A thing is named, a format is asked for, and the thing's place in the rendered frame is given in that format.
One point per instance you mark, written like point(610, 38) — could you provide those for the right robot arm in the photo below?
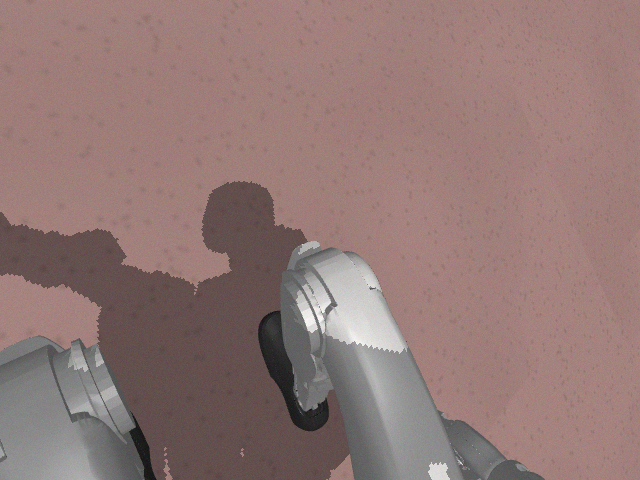
point(513, 470)

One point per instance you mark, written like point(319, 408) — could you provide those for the left robot foot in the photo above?
point(143, 450)

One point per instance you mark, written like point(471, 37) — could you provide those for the right robot hand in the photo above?
point(471, 449)

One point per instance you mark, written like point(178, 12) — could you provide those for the right robot foot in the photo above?
point(280, 369)

